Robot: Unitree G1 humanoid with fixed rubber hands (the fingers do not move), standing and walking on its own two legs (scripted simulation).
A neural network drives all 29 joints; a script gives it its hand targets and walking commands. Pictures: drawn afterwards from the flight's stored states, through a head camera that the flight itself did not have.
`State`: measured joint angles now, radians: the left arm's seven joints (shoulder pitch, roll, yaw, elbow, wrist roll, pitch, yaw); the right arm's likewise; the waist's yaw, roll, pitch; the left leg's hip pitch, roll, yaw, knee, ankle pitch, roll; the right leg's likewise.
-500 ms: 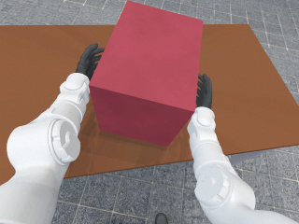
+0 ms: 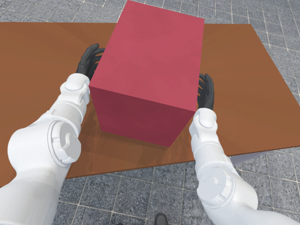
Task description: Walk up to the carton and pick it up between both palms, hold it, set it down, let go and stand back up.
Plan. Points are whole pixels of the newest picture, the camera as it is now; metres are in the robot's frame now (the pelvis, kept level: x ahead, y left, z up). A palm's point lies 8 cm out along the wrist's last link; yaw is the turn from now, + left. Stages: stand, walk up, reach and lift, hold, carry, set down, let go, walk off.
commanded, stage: set down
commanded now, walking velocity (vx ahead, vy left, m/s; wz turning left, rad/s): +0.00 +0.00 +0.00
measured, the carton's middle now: (150, 78) +0.53 -0.07 -0.01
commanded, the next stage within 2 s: none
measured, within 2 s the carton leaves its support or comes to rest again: neither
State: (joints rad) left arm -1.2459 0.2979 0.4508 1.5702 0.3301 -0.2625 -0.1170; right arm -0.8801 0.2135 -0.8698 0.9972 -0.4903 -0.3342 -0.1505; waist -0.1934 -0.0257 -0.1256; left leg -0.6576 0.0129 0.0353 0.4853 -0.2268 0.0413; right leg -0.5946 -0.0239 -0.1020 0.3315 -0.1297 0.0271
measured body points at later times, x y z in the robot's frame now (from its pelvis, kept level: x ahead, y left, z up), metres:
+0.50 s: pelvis +0.00 +0.00 +0.00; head +0.13 +0.03 +0.43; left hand +0.52 +0.11 +0.05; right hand +0.41 -0.20 +0.03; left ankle -0.02 +0.08 -0.73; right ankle -0.01 -0.14 -0.73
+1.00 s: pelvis -0.01 +0.02 -0.02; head +0.14 +0.07 +0.40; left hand +0.53 +0.14 +0.01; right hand +0.41 -0.20 +0.00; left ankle -0.02 +0.09 -0.73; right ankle -0.01 -0.14 -0.73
